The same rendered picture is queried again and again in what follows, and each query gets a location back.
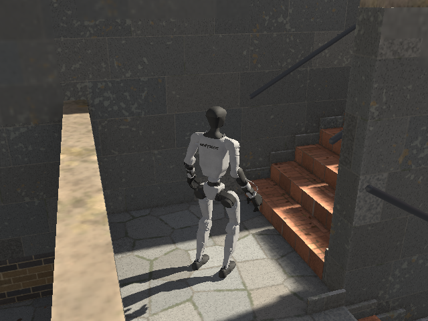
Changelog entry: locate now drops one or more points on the right robot foot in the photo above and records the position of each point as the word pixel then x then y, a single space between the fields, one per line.
pixel 223 272

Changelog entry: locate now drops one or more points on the robot left upper arm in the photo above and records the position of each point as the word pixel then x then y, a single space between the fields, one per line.
pixel 193 146

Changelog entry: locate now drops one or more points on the right robot hand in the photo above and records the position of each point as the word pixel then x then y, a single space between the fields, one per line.
pixel 257 201

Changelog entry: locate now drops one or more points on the robot left forearm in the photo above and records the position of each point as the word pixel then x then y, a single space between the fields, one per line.
pixel 190 170

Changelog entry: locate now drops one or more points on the robot right thigh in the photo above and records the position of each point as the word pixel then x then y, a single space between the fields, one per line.
pixel 230 201

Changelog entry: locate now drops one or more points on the left robot hand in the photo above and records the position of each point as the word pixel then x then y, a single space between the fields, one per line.
pixel 190 182

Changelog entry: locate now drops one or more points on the robot right upper arm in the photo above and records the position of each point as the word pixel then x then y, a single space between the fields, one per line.
pixel 233 147

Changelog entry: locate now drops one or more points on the robot right forearm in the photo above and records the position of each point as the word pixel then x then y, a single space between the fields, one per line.
pixel 246 187

